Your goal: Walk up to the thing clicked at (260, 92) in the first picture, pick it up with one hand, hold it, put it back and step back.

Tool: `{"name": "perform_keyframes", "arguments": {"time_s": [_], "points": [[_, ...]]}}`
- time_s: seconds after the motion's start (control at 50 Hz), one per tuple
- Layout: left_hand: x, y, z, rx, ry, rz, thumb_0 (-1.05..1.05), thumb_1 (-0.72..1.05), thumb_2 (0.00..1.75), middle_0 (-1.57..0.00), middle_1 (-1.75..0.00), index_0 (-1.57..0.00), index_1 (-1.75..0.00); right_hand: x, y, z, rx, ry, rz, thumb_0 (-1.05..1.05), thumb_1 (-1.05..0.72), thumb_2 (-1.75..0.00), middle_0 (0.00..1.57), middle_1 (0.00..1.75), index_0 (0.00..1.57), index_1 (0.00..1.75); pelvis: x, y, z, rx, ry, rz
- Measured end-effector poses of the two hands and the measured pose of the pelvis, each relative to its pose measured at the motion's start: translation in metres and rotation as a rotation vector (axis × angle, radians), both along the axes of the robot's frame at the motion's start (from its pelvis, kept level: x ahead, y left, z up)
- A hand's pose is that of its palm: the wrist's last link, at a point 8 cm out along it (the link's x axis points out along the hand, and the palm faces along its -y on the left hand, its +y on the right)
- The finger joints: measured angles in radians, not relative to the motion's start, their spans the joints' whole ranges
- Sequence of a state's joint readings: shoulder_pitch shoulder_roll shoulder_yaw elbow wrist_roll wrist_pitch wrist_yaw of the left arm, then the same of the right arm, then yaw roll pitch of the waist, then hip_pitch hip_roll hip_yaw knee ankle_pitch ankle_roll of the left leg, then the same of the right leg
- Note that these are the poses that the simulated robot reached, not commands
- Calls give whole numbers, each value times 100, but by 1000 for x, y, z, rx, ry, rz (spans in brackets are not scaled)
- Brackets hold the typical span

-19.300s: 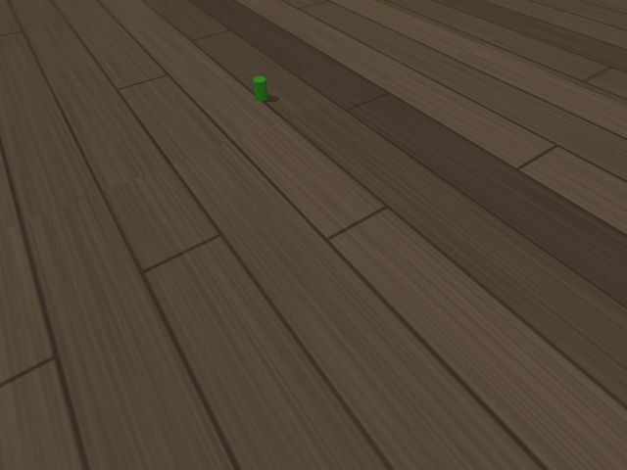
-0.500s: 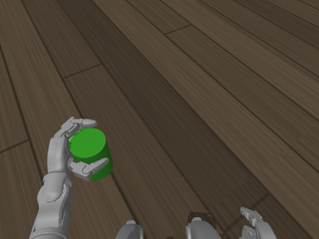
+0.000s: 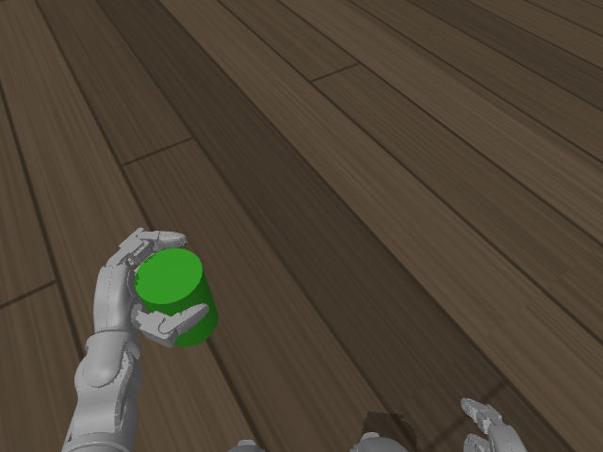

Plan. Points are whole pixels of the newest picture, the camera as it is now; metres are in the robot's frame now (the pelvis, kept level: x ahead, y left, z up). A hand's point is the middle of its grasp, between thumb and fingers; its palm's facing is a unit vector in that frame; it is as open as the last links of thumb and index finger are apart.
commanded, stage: lift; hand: left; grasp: from the side
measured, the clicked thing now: (180, 299) +0.33 +0.17 +0.00
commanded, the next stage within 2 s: hold in 0.04 s
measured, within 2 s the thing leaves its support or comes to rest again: neither
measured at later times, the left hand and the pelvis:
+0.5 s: hand (166, 285) +0.33 +0.17 +0.05, palm faces +0.05 -1.00 -0.03, open 11.0 cm; pelvis +0.00 +0.00 +0.01, yaw +0 degrees
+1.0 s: hand (164, 296) +0.31 +0.17 +0.06, palm faces +0.06 -1.00 -0.03, open 11.0 cm; pelvis -0.01 +0.00 +0.02, yaw +0 degrees
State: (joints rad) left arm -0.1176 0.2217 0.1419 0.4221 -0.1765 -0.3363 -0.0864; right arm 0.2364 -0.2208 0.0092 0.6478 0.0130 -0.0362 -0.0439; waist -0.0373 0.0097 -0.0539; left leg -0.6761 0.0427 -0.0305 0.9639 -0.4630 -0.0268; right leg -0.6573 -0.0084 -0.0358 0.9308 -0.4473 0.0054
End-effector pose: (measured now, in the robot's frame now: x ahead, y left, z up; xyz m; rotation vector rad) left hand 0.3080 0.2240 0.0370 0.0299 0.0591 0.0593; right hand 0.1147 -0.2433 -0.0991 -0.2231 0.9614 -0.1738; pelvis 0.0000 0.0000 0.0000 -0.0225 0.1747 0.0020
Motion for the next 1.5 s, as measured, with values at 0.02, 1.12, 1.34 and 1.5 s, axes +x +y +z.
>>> {"name": "perform_keyframes", "arguments": {"time_s": [0.02, 1.12, 1.34, 1.5], "points": [[0, 0, 1, -2, -2, -1, 0, -50, 110, -67, -99, -65, -100, 1, 0, 1, 0, 1, 0, 1, -91, -90, 20, 30, 20, 30, 1, 0, 1, 0, -2, 0], [-23, 1, 24, 2, -22, 14, 0, -49, 110, -67, -100, -65, -101, -3, 4, 22, 9, -44, 16, 1, -92, -90, 20, 30, 20, 30, -11, 1, 18, 8, -95, 1], [-19, 2, 26, -7, -25, 10, 0, -49, 110, -67, -100, -65, -101, -4, 6, 22, 16, -44, 11, 1, -92, -90, 20, 30, 20, 30, -11, 3, 20, 8, -96, 0], [-20, 4, 26, 8, -22, -1, 0, -49, 110, -66, -100, -65, -101, -7, 7, 22, 12, -30, 4, 1, -92, -90, 20, 30, 20, 30, -8, 5, 20, 6, -98, -3]]}}
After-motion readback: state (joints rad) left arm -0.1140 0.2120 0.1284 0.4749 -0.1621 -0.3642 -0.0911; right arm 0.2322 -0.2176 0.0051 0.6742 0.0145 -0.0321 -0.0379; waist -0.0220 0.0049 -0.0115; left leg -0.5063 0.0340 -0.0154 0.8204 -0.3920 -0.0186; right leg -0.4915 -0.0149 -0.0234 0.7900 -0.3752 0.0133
